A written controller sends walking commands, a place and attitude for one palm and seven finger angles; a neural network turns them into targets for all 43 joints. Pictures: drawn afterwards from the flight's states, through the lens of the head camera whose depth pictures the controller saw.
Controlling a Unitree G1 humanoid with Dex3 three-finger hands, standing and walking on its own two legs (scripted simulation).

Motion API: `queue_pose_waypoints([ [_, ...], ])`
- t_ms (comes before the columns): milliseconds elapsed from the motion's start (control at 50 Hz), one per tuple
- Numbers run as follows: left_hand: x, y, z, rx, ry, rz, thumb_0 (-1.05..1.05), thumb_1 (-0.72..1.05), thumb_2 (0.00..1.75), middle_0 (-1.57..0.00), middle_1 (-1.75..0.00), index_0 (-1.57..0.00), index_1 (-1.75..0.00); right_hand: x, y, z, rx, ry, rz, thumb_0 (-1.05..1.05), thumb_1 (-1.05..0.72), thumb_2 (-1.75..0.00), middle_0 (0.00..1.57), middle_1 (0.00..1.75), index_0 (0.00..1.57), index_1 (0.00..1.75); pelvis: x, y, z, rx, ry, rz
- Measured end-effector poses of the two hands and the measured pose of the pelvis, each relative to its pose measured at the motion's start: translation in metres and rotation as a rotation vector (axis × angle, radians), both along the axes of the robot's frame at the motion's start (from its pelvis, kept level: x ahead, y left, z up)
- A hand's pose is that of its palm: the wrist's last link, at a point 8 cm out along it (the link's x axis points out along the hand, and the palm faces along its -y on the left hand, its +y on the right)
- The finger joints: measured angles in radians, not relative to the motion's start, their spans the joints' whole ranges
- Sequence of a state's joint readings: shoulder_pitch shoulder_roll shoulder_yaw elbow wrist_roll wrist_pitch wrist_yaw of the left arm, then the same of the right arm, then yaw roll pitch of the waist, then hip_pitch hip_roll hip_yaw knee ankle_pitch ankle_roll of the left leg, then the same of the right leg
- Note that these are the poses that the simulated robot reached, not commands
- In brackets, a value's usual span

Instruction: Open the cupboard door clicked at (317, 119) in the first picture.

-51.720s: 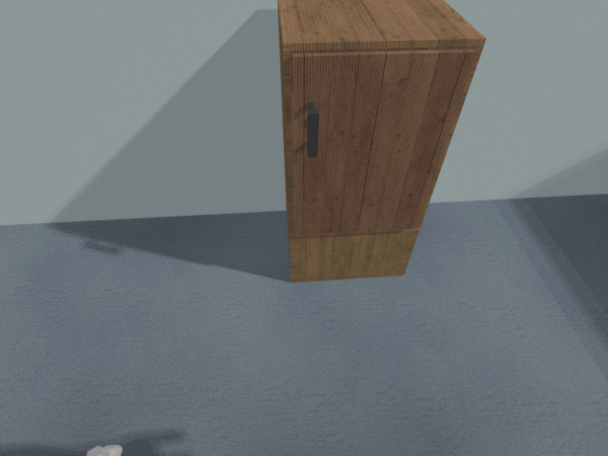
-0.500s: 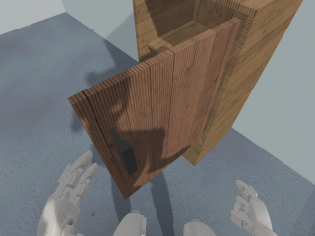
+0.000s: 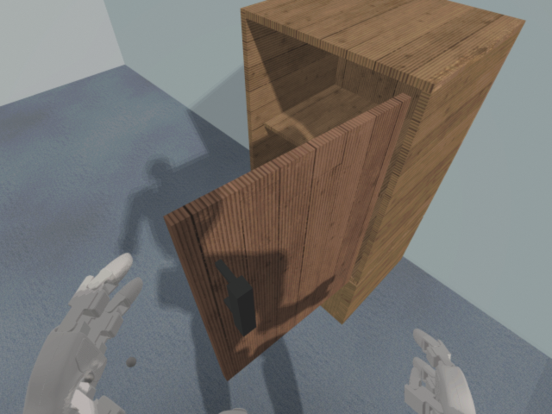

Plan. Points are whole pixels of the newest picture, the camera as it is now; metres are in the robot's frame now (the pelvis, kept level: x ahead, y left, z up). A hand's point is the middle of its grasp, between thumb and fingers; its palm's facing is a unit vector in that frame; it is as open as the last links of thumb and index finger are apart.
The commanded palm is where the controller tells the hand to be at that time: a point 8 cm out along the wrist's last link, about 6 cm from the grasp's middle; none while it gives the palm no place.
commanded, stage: draw the hand back to the body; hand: left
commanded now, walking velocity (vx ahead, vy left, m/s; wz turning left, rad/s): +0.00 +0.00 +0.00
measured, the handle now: (234, 297) +0.28 +0.09 +0.03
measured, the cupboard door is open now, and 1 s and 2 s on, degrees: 85 85 85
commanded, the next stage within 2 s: step back with the hand held close in 1.06 s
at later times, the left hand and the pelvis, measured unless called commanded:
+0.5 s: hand (48, 286) +0.20 +0.25 +0.18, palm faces +0.34 -0.85 -0.40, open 11.3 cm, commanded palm +0.15 +0.29 +0.21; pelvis +0.02 +0.01 +0.06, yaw -1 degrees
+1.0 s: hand (41, 254) +0.22 +0.24 +0.22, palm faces +0.41 -0.82 -0.40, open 7.5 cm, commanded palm +0.17 +0.29 +0.24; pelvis +0.02 -0.01 +0.07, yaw -2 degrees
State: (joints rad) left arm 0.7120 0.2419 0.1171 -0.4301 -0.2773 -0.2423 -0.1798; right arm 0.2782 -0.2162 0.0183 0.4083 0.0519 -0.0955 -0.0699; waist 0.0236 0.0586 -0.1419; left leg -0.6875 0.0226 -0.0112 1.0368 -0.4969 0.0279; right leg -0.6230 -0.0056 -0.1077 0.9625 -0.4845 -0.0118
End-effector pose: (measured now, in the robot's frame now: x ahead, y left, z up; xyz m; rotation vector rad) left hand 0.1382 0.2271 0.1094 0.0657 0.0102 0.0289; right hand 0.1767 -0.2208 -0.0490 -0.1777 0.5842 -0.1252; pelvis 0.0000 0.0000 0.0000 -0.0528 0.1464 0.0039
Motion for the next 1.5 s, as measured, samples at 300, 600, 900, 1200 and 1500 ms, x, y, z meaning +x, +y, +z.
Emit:
queue_pose_waypoints([
  [300, 0.007, 0.041, 0.052, 0.309, 0.086, 0.278, -0.01, -0.06, 0.49, -0.17, -0.30, -0.17, -0.30, 0.012, 0.025, 0.030, -0.013, 0.015, 0.035, 0.01, -0.90, -0.90, 0.20, 0.30, 0.21, 0.30, 0.016, 0.012, 0.040, 0.019, -0.128, -0.009],
  [600, 0.031, 0.065, 0.110, 0.382, -0.081, 0.357, 0.00, 0.46, 0.71, -0.19, -0.30, -0.19, -0.31, 0.020, 0.015, 0.042, -0.025, 0.043, 0.058, 0.01, -0.90, -0.90, 0.20, 0.30, 0.21, 0.30, 0.024, 0.009, 0.060, 0.033, -0.204, -0.024],
  [900, 0.039, 0.058, 0.124, 0.380, -0.123, 0.379, 0.01, 0.84, 0.88, -0.20, -0.30, -0.21, -0.30, 0.017, -0.009, 0.038, -0.022, 0.088, 0.029, 0.01, -0.90, -0.90, 0.20, 0.30, 0.21, 0.30, 0.024, -0.005, 0.065, 0.039, -0.222, -0.032],
  [1200, 0.034, 0.049, 0.124, 0.386, -0.123, 0.389, 0.01, 0.89, 0.90, -0.21, -0.30, -0.21, -0.31, 0.014, -0.020, 0.035, -0.011, 0.091, 0.017, 0.01, -0.90, -0.90, 0.20, 0.30, 0.21, 0.30, 0.021, -0.017, 0.066, 0.040, -0.230, -0.031],
  [1500, 0.043, 0.055, 0.127, 0.502, -0.127, 0.246, 0.01, 0.89, 0.90, -0.21, -0.30, -0.21, -0.31, -0.016, -0.032, 0.040, -0.046, 0.148, -0.112, 0.01, -0.90, -0.90, 0.20, 0.30, 0.20, 0.30, 0.001, 0.000, 0.064, 0.041, -0.148, -0.064],
])
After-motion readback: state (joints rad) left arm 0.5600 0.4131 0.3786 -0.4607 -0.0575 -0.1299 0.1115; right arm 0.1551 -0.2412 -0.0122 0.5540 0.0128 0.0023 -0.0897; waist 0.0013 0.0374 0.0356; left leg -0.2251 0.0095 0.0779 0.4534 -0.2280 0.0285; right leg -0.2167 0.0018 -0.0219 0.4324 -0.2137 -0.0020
